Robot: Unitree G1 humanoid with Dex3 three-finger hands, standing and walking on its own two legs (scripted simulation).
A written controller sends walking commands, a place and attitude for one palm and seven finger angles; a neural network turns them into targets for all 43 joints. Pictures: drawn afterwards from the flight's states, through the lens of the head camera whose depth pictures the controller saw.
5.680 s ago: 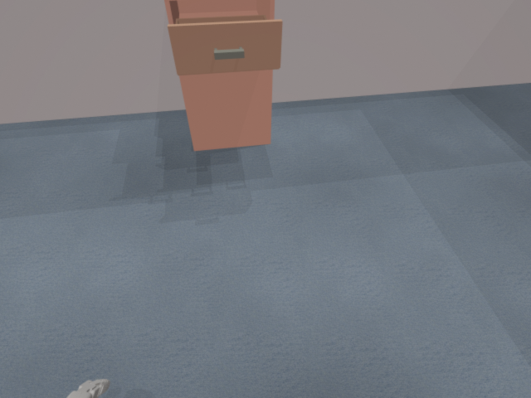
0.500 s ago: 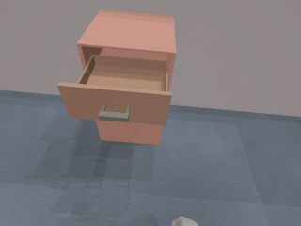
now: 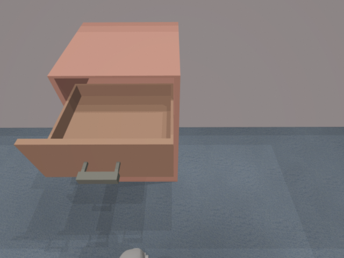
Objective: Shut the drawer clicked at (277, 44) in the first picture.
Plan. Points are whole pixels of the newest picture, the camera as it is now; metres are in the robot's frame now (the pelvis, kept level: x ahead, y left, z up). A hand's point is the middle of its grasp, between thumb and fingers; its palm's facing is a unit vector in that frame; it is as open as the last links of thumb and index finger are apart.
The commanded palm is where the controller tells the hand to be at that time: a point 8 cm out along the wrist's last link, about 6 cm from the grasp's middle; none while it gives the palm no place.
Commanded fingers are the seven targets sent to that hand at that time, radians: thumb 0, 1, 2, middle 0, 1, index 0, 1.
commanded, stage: come to a stop and stand still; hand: left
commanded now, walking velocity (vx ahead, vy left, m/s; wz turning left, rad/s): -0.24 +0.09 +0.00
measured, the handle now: (100, 171) +0.35 +0.23 -0.06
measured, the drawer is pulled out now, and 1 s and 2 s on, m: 0.29 0.29 0.29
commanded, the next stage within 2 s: look again from close up in 1.38 s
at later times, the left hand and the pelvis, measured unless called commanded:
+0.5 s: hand out of the picture +0.04 +0.21 -0.18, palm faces +0.01 -0.97 -0.24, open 7.4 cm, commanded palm none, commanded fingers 0.00 0.90 0.90 -0.20 -0.30 -0.20 -0.30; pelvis +0.01 +0.02 +0.00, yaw -3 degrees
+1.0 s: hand out of the picture +0.00 +0.17 -0.17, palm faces +0.05 -0.97 -0.24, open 7.3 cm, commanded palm none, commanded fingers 0.00 0.90 0.90 -0.20 -0.30 -0.20 -0.30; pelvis -0.01 -0.02 +0.00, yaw -2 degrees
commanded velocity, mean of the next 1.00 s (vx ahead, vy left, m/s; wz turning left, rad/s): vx -0.04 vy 0.03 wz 0.00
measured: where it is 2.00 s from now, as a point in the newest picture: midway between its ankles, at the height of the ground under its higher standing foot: outside the picture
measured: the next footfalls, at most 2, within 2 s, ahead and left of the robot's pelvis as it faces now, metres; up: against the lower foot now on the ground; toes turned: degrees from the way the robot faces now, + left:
left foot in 0.16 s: +0.11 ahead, +0.15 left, +0.00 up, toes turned +4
right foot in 0.60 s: +0.02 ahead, -0.14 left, +0.00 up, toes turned -6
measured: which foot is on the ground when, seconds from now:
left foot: up 0.00-0.14, down 0.16-0.62, up 0.64-1.00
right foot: down 0.00-0.26, up 0.28-0.58, down 0.60-1.00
